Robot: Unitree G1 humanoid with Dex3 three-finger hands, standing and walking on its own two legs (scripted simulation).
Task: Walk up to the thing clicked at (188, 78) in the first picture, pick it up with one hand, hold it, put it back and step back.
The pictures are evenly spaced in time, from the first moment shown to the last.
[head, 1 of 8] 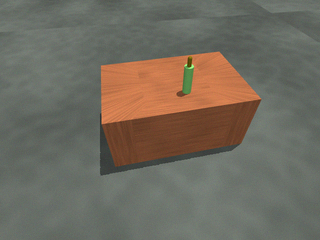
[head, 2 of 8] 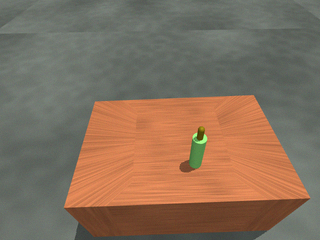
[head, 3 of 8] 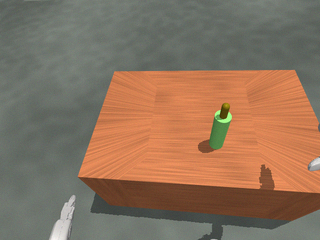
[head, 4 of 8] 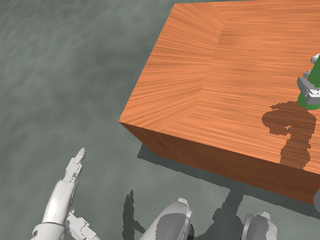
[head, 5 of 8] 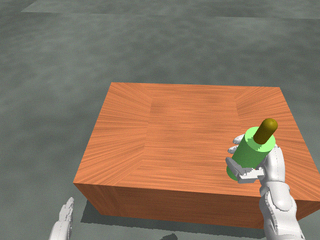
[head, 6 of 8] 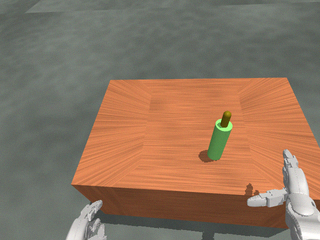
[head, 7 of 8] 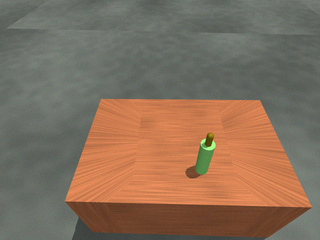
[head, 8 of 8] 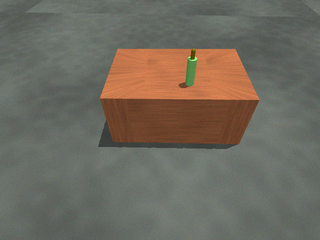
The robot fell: no
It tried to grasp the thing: yes
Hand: right
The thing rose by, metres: 0.25
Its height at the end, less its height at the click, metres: +0.00
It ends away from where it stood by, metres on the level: 0.03
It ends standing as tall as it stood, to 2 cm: yes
